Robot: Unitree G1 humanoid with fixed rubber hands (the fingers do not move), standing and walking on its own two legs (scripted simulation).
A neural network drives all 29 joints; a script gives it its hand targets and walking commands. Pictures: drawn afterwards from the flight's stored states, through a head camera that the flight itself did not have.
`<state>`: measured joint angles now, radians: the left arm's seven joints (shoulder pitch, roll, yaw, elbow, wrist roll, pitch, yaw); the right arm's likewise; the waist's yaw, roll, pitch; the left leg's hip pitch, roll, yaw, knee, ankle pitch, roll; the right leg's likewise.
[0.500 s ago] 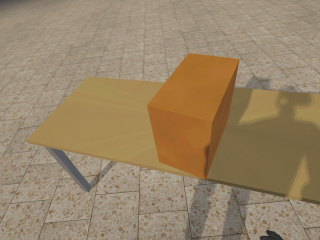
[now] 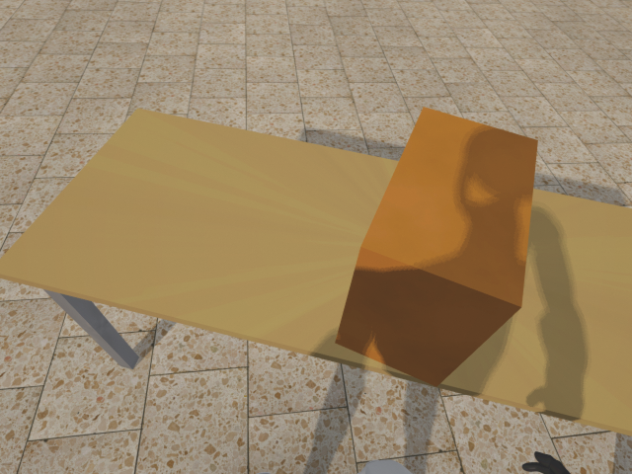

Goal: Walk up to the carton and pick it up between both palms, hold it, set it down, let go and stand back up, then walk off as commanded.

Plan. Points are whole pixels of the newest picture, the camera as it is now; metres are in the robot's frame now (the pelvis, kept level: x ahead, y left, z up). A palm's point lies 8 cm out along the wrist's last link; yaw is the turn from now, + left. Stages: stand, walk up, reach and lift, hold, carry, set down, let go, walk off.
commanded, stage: walk up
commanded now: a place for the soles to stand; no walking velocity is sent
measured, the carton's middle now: (430, 247) +0.46 -0.19 -0.03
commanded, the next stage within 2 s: none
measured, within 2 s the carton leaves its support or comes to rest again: neither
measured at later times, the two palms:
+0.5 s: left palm out of the picture +0.06 +0.22 -0.11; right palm out of the picture +0.05 -0.37 -0.15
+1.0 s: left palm out of the picture +0.09 +0.25 -0.14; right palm out of the picture +0.03 -0.34 -0.11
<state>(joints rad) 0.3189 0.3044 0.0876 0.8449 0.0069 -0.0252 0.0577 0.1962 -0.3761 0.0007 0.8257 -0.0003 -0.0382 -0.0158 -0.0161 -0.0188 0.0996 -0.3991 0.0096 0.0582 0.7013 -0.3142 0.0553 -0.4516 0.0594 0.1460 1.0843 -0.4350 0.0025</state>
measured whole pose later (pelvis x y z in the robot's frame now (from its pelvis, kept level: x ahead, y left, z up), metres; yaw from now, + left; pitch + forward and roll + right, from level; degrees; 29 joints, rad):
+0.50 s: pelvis -0.02 -0.07 -0.03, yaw -8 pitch -5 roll +2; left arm 0.32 0.30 0.08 0.88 0.02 -0.04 0.05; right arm 0.18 -0.38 0.00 0.83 0.00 0.02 -0.01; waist -0.01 0.08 0.10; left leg -0.41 0.06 0.10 1.01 -0.51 0.03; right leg -0.34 0.05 0.11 0.91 -0.47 -0.01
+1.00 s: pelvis -0.01 -0.03 -0.02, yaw -8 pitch -2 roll -1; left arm 0.26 0.31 0.07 0.87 0.01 -0.04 0.06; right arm 0.19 -0.38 0.00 0.84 0.00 -0.02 0.00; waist -0.01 -0.01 0.10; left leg -0.41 0.03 0.04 0.82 -0.38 0.03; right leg -0.41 0.07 0.13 0.99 -0.50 0.00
